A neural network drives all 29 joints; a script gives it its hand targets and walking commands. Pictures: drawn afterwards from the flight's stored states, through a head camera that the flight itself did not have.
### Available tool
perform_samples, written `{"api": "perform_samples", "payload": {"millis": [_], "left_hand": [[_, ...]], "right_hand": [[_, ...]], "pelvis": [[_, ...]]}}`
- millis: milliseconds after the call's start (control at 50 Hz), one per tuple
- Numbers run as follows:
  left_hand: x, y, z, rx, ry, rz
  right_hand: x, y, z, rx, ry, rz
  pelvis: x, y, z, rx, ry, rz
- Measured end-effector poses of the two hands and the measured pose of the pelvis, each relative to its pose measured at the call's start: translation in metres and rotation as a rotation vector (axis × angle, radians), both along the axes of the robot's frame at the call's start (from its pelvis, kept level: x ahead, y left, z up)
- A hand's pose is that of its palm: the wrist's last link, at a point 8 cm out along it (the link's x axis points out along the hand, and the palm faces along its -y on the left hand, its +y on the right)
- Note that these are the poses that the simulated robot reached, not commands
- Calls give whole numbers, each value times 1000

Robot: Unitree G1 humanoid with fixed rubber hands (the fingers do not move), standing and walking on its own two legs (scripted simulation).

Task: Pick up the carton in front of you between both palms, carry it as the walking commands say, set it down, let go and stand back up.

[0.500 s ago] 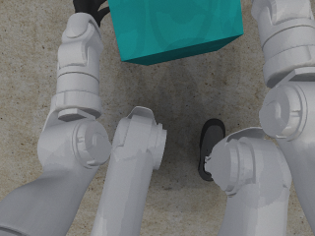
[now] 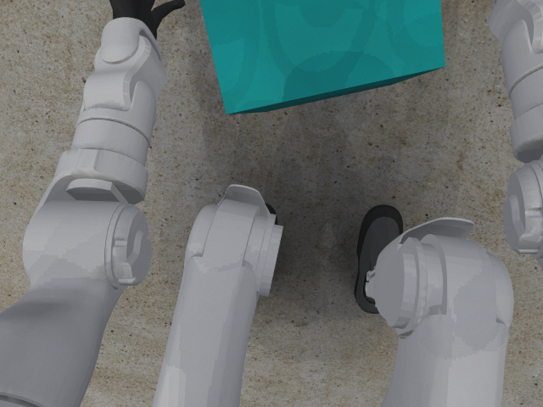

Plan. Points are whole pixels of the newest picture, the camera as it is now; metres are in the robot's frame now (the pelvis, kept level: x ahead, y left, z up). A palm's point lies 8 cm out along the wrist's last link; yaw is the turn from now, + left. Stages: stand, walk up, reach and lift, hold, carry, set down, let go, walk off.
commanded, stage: set down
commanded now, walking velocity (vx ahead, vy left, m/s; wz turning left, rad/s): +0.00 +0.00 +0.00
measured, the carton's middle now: (314, 14) +0.53 +0.03 -0.25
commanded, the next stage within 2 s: let go in 0.94 s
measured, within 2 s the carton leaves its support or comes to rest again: neither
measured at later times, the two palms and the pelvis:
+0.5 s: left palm out of the picture +0.50 +0.20 +0.01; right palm out of the picture +0.58 -0.17 +0.00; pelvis +0.01 -0.01 +0.12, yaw +0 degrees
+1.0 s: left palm out of the picture +0.49 +0.22 +0.17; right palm out of the picture +0.57 -0.17 +0.14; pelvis +0.04 -0.02 +0.25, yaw -1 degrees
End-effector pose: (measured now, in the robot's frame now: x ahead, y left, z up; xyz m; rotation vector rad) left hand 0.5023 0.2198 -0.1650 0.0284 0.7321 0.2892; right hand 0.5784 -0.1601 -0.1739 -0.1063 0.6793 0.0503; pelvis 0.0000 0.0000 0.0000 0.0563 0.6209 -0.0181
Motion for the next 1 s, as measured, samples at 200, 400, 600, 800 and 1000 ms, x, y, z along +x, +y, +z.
{"api": "perform_samples", "payload": {"millis": [200, 400, 600, 800, 1000], "left_hand": [[3, -11, 85, -3, -88, 10], [0, -19, 154, 12, -85, 31], [5, -16, 204, 25, -87, 35], [7, -14, 272, 20, -93, 1], [-14, -3, 331, 9, -83, 15]], "right_hand": [[3, 11, 83, -20, -48, 9], [0, -14, 154, -21, -20, 4], [13, -12, 195, -5, -45, 15], [12, -22, 257, -38, -35, 21], [-8, -9, 315, -16, -9, 16]], "pelvis": [[3, 4, 38, 0, 63, 14], [5, -6, 96, 21, 138, -16], [16, -19, 139, 36, 219, -24], [34, -24, 190, 37, 223, -25], [41, -22, 248, 18, 175, -34]]}}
